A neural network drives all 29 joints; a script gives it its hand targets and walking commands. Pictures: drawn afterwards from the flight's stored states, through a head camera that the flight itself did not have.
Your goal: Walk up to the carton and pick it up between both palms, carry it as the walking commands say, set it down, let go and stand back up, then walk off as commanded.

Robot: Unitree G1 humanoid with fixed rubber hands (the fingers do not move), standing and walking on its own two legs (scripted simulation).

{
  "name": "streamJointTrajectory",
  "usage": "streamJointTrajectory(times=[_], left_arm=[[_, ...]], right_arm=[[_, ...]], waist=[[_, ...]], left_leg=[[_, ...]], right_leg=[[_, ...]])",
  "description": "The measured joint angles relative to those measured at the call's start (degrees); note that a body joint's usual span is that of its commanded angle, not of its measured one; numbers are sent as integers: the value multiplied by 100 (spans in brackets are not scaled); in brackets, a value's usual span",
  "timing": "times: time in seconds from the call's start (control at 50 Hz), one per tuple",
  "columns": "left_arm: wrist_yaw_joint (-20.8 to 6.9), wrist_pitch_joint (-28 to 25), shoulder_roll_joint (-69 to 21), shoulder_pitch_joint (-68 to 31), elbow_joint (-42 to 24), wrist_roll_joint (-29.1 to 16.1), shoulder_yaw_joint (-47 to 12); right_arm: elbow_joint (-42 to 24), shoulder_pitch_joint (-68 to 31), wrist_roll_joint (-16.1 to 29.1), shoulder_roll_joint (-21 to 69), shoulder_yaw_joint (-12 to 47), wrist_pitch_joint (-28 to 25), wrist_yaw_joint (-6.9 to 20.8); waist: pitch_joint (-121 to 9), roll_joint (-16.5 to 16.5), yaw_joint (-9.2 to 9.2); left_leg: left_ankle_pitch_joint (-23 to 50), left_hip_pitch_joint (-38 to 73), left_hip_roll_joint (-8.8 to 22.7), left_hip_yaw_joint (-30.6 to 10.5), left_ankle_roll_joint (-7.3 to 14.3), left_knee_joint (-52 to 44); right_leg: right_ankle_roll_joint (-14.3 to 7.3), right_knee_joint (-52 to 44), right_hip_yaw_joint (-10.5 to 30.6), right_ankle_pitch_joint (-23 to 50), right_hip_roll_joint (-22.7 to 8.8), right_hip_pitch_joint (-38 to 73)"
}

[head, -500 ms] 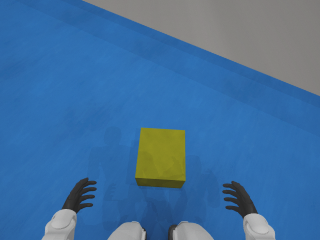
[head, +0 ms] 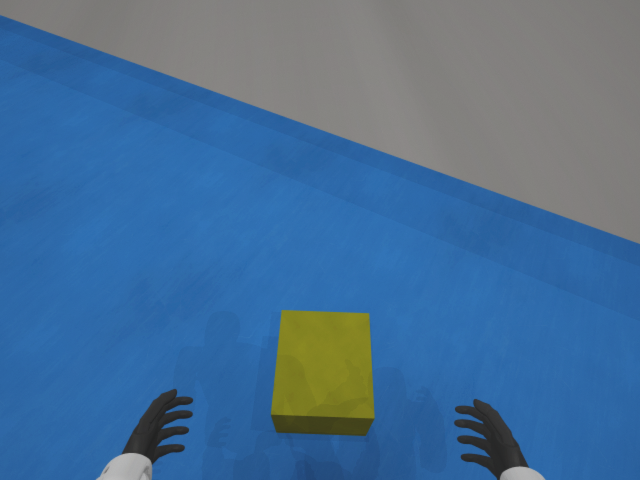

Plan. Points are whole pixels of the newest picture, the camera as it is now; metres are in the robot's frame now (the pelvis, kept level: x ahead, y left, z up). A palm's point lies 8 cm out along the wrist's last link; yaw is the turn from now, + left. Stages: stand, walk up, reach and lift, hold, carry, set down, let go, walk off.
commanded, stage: stand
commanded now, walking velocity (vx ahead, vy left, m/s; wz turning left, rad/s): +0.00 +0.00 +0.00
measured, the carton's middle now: (323, 372) +0.47 -0.01 -0.67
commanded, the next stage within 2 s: walk off in 1.82 s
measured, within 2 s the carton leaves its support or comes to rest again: neither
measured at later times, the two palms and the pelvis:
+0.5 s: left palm out of the picture +0.08 +0.23 -0.13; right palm out of the picture +0.04 -0.24 -0.13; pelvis +0.04 +0.00 -0.01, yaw -2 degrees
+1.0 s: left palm out of the picture -0.02 +0.20 -0.15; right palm out of the picture -0.04 -0.21 -0.15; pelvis +0.01 -0.01 +0.00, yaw -2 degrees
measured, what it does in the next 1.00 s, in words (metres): stands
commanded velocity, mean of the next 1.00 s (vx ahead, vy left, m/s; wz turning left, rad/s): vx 0.00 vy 0.00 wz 0.00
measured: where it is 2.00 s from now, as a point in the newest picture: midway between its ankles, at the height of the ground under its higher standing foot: outside the picture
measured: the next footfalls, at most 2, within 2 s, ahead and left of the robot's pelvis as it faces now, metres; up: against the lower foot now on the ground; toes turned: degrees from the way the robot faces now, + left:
none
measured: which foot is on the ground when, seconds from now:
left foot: down 0.00-1.00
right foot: down 0.00-1.00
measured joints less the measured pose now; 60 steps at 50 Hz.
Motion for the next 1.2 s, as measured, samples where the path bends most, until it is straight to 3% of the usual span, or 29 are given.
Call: streamJointTrajectory(times=[0.12, 0.26, 0.62, 1.2], left_arm=[[285, -680, -31, 409, 1030, 175, -170], [326, -997, 19, 778, 1655, 104, -144], [489, -856, -114, 1462, 2501, 93, -167], [540, -742, -532, 1467, 3319, 54, -350]], right_arm=[[1186, 395, -173, -49, -4, -777, -320], [1944, 675, -54, -30, 84, -1137, -440], [3098, 1366, 38, -19, 218, -1027, -560], [4021, 1189, 70, 346, 405, -860, -606]], waist=[[-1314, -48, 72], [-2120, -104, 3], [-1979, -37, -4], [-1456, -52, 47]], left_leg=[[-195, -292, -14, 75, 27, 26], [-393, -475, 11, 129, 45, 154], [-254, -670, -19, 180, 50, 90], [64, -552, 58, 226, -39, -29]], right_leg=[[3, 173, 79, -251, -3, -382], [-33, 338, 130, -444, 37, -598], [-36, 376, 173, -348, 5, -846], [-97, 247, 201, 10, 68, -743]])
